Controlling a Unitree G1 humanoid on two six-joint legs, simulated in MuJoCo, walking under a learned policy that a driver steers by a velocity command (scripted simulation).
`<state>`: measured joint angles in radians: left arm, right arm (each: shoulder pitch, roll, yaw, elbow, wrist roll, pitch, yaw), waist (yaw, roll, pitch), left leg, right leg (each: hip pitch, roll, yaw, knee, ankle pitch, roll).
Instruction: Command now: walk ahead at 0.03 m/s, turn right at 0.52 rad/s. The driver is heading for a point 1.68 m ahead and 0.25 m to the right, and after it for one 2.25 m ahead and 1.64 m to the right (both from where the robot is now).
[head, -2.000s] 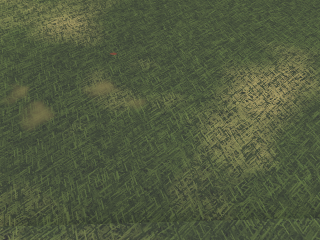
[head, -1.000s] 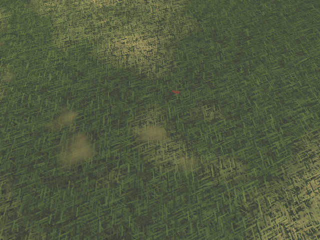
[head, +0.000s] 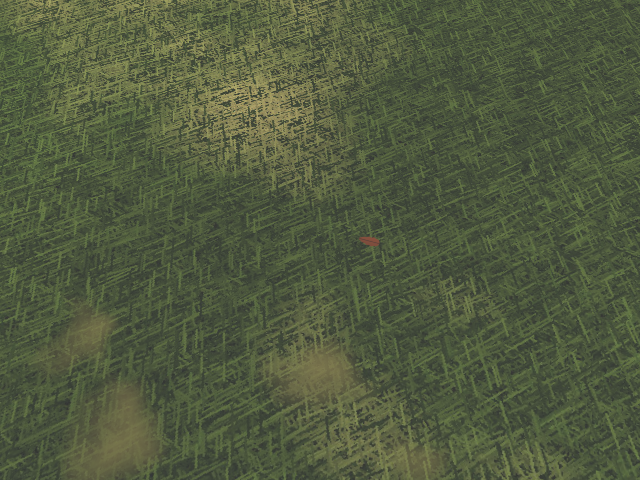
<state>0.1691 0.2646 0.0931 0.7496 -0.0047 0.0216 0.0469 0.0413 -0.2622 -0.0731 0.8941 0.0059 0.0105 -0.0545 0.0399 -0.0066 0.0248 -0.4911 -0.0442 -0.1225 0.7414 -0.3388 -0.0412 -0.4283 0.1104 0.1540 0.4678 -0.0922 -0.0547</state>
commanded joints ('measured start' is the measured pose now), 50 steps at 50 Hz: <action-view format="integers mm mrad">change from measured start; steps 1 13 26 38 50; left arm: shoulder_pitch -29 33 -63 60 155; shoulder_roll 160 120 108 146 174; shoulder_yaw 42 35 17 11 26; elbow -79 -93 -185 -113 17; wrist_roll -2 -11 -19 4 -9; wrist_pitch -3 18 29 -74 -101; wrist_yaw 11 -18 -64 -28 -41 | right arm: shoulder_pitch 19 49 102 55 -62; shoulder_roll -85 -126 -228 -145 -105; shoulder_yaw -19 -24 -60 -35 4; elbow -47 -93 -94 -110 -184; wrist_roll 1 -11 19 -6 17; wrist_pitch -20 -24 -4 -76 -84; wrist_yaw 7 -2 10 59 96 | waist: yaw -21 -27 -63 -30 36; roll -144 110 190 -103 -79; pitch -146 -79 -84 -46 56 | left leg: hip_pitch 61 382 415 -206 -201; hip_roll -10 284 364 137 118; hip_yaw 13 -66 115 90 106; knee -66 -415 -344 171 -127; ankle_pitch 19 484 529 171 231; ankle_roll -1 228 204 31 82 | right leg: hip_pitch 137 -285 25 346 437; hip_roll -233 -52 -118 -307 -383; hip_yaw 331 -43 -216 137 -58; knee -188 722 140 -305 -310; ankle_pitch -216 -275 -205 -148 -30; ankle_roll -131 127 54 -167 -134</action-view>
